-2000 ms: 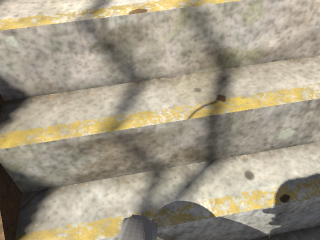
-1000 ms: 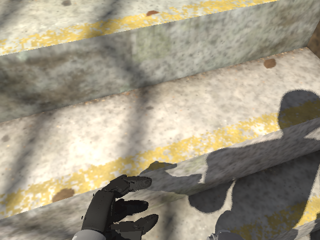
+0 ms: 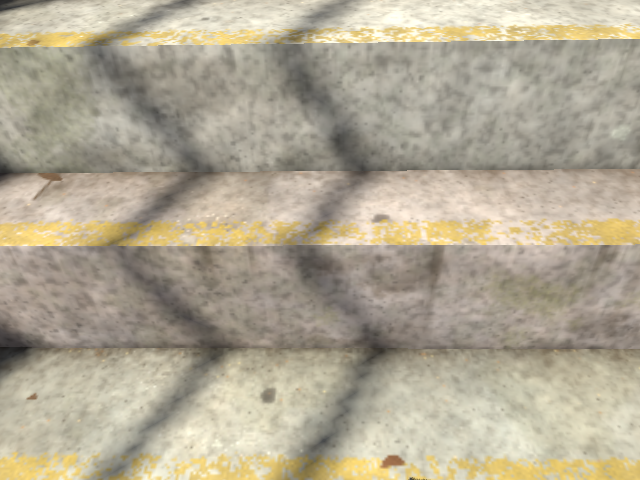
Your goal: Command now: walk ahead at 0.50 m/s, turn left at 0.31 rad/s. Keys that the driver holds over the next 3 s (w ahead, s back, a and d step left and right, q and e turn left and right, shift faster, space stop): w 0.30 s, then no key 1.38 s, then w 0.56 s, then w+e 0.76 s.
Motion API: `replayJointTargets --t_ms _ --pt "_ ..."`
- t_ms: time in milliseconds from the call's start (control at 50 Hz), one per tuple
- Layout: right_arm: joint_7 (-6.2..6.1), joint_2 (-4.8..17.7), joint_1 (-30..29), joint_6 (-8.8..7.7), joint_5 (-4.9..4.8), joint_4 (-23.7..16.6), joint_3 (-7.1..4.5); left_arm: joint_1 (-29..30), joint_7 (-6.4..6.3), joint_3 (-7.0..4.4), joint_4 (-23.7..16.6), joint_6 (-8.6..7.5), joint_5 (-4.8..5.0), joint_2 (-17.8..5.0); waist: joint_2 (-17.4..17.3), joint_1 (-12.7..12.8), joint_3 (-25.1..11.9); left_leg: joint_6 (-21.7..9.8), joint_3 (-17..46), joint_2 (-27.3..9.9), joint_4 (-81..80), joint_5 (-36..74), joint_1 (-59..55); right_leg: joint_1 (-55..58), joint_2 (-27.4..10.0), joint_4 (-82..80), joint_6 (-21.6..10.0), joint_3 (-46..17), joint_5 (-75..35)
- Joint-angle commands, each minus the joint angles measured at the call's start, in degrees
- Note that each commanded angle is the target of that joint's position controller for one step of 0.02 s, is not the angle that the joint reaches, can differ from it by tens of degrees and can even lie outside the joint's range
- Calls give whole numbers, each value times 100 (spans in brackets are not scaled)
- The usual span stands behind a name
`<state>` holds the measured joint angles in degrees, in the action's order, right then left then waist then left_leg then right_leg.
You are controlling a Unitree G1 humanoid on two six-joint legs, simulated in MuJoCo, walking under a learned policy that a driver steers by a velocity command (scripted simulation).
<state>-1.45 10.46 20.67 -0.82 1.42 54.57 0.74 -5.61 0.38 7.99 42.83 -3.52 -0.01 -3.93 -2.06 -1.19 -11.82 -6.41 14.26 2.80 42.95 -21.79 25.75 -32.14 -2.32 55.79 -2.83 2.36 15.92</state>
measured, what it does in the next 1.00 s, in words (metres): climbs: right foot, then left foot 0.22 m higher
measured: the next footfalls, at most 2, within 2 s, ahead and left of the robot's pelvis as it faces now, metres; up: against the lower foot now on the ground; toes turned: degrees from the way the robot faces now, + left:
right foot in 0.02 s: +0.02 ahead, -0.14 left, +0.00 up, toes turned -1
left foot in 0.40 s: +0.27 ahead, +0.15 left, +0.22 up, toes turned +11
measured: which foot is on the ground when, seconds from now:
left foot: down 0.00-0.00, up 0.02-0.38, down 0.40-1.00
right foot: up 0.00-0.00, down 0.02-0.46, up 0.48-0.88, down 0.90-1.00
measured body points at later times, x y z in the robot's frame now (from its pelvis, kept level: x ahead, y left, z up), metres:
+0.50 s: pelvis +0.12 +0.03 +0.11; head +0.12 +0.01 +0.56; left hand -0.03 +0.19 -0.03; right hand +0.40 -0.08 +0.06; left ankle +0.23 +0.13 -0.50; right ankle +0.01 -0.13 -0.57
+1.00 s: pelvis +0.22 +0.01 +0.23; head +0.20 +0.00 +0.68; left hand +0.25 +0.24 +0.08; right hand +0.35 -0.20 +0.09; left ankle +0.23 +0.14 -0.50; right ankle +0.24 -0.10 -0.50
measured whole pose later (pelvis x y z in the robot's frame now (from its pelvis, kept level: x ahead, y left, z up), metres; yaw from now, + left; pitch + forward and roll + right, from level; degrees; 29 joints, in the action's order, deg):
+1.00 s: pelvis +0.22 +0.01 +0.23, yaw +3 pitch +2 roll +0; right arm 0.1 9.5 8.4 -1.7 0.3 56.8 1.4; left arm -16.3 -0.3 1.4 59.1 2.2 -2.5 -9.0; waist -1.7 -0.2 -6.2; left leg -0.5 -7.3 -4.6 36.2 -16.8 19.9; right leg -19.4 -1.4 35.8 -0.8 3.8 19.1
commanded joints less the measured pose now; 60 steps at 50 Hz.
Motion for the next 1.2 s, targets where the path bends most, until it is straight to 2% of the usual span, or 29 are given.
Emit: replayJointTargets --t_ms 20,40,60,80,100,140,160,260,320,340,360,380,400,420,440,460,480,520,540,580,640,700,840,900,940,960,980,1060,1200 --pt "204 -338 -1600 -320 182 -923 147 -2565 -59 -774 1233 196 35 -1141 536 1163 717 -208 -395 389 3534 579 2413 3637 -724 -3465 -346 -1235 -1440" --pt "429 -869 -876 -565 79 -734 198 -2643 -5 -640 1378 192 -276 -860 1067 483 487 -85 209 948 6581 6 4094 4748 -1342 -1954 -349 -2134 -6394" --pt "559 -959 220 -730 -155 -667 286 -2760 -17 -786 1172 186 -445 -1346 1688 116 -539 202 744 873 8593 279 4642 4847 -2369 -3113 -1416 -4869 -3854" --pt "588 -626 -552 -735 -330 -1068 309 -2059 -53 -765 1111 211 -335 -1068 1219 51 425 399 290 525 9846 461 5592 4089 -2340 -3462 -1800 -4343 -1622" --pt "581 -520 -1681 -669 -258 -1520 374 -1828 -68 -735 1137 197 -357 -728 543 194 1151 392 202 147 9664 801 6019 3405 -1910 -3616 -1457 -3452 219" --pt "478 -446 -2064 -549 -106 -1770 441 -1592 -52 -625 1340 54 -350 -194 141 73 1769 310 142 -20 9606 1168 5728 2250 -1432 -3835 -1165 -2794 501" --pt "468 -412 -2008 -481 -184 -1793 450 -1637 -56 -554 1436 -1 -326 19 130 -24 1972 243 193 -72 9681 1283 5698 1790 -1403 -3924 -1099 -2485 438" --pt "280 -579 -2317 -314 -344 -2136 642 -2289 -64 -564 1699 -48 -237 -457 274 87 1992 162 -266 -399 9434 1548 6452 1709 -1388 -4498 -940 -1295 -345" --pt "348 -807 -4117 -346 -349 -2956 890 -3451 -214 -529 2118 -12 -22 -552 600 703 1842 187 -1864 -1067 6922 1490 5822 1795 -1308 -5598 -934 -1068 -648" --pt "431 -1079 -4908 -376 -298 -3266 1153 -3595 -308 -653 2194 94 225 -883 646 874 1623 58 -2549 -1186 4718 440 4002 1217 -1322 -6490 -818 -568 -1640" --pt "452 -1180 -5131 -409 -327 -3352 1147 -4025 -317 -647 2383 127 257 -861 640 890 1290 -7 -2930 -863 3642 -19 2282 1077 -1057 -6073 -629 -182 -3458" --pt "465 -1175 -4379 -423 -416 -3212 935 -4505 -162 -565 2677 -24 0 -918 1310 526 172 -243 -3294 -80 4110 -398 507 1687 -1089 -5041 -775 158 -8730" --pt "402 -520 -2907 -331 -256 -2756 634 -4235 -120 -752 2564 -116 -61 -1620 2390 -128 -511 -414 -2874 116 3710 -835 175 2790 -1309 -4221 -907 80 -11505" --pt "353 148 -1766 -258 -136 -2359 323 -3588 -163 -900 2370 -179 -55 -2054 2689 -809 -924 -576 -1895 -46 2792 -921 -99 3586 -1338 -3241 -782 -43 -11742" --pt "297 544 -696 -166 10 -1848 99 -3307 -105 -935 2198 -244 -154 -1769 1554 -957 -1516 -1029 -123 -822 2247 -282 -1626 2198 -1103 -1995 -636 -109 -11195" --pt "110 949 104 66 138 -1359 -123 -2870 36 -896 2066 -300 -151 -1407 178 -1179 -1645 -1360 1967 -1473 119 -1744 -2256 912 -372 -617 -693 -295 -7917" --pt "8 1279 158 288 262 -1042 -260 -2079 122 -902 1899 -218 -24 -941 -1015 -1216 -1404 -1700 3945 -2322 -2270 -2581 -1863 -231 465 2685 -444 -661 -1907" --pt "53 312 -1552 289 159 -787 -10 -1236 262 -700 832 -90 60 119 -770 -22 435 -588 2369 -2184 -1736 -2892 733 -1655 417 6133 -449 -1557 -593" --pt "107 -223 -1983 207 3 -535 86 -1331 211 -638 609 -3 -74 265 -346 463 1198 -201 1228 -2005 -1213 -2545 1599 -1841 310 6228 -563 -1299 -672" --pt "205 -684 -2133 53 -47 -122 161 -1610 38 -717 463 88 -30 -152 88 937 1387 284 -260 -1629 -895 -1556 1819 -1855 307 6012 -624 -1367 -1087" --pt "268 -487 -1988 -8 174 -138 218 -1721 -239 -553 549 291 38 31 -180 1028 1171 182 -1265 -1600 -1339 -84 1611 -2125 499 5962 -291 -1233 -1815" --pt "280 -323 -1931 -39 334 -129 319 -1900 -363 -652 812 422 -88 -436 -346 1000 923 -197 -1376 -1607 -2058 161 1667 -1718 597 6149 65 -733 -1893" --pt "-50 178 -2049 -131 -18 -230 209 -1177 -361 -521 1045 533 -107 -506 -402 682 939 -288 -1883 -1431 -2540 67 883 408 -305 609 275 -53 -1218" --pt "24 49 -1053 -8 -12 -56 149 -1180 -205 -598 1391 690 -122 -382 -360 135 1507 -516 -1276 -1524 -1963 25 -203 945 92 -2745 -19 411 -14" --pt "185 278 -168 -77 -166 174 -22 -1403 -66 -689 1447 587 -293 -932 623 -345 1275 -174 -1558 -996 -965 685 -53 2052 -587 -3019 -203 -684 -3110" --pt "256 207 -42 -150 -142 318 -28 -1364 -3 -641 1429 552 -262 -810 862 -368 844 35 -1508 -968 -1148 801 359 2942 -672 -2926 -387 -819 -4012" --pt "228 180 -587 -130 -145 310 11 -1235 103 -621 1481 475 -318 -679 1142 -135 930 201 -1730 -905 -1485 1247 -185 2037 -596 -3137 -578 -910 -2631" --pt "55 319 -955 158 -28 427 -32 -922 54 -778 1551 355 -237 -1114 596 0 933 330 -1912 -858 -1433 972 -1048 1664 -418 -3654 -536 -787 -1065" --pt "121 259 -759 118 -73 686 -40 -1208 2 -756 1739 351 -247 -921 343 157 677 316 -1871 -896 -1637 1479 -975 2458 -297 -3494 -368 -459 -2319"
Over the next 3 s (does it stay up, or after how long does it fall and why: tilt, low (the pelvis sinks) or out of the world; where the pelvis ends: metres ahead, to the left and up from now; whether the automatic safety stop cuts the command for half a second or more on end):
stays up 0.62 0.05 0.53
